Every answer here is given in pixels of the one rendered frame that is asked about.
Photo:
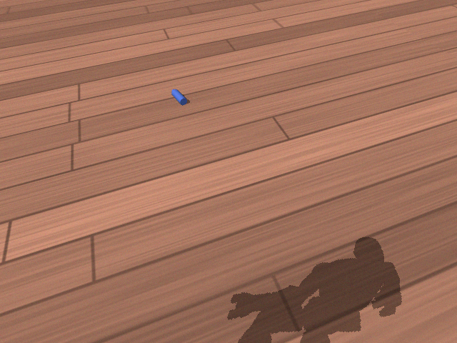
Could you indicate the bottle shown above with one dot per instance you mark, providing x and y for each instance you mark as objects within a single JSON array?
[{"x": 179, "y": 97}]

